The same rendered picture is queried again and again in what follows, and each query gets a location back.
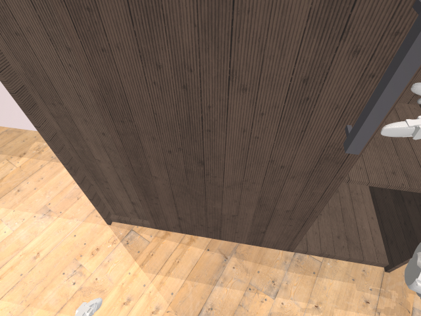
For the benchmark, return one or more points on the right robot hand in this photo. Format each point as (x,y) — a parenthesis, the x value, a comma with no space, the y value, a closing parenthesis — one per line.
(407,128)

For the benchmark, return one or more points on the right robot upper arm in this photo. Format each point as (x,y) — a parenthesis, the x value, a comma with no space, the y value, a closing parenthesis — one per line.
(413,272)

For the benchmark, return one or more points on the wardrobe door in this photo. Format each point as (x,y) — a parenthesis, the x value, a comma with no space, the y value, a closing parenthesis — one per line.
(35,44)
(229,115)

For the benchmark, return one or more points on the left robot hand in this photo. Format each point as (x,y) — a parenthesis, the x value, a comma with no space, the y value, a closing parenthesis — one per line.
(88,309)

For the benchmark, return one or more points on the handle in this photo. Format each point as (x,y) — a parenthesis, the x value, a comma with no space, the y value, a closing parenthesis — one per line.
(398,74)

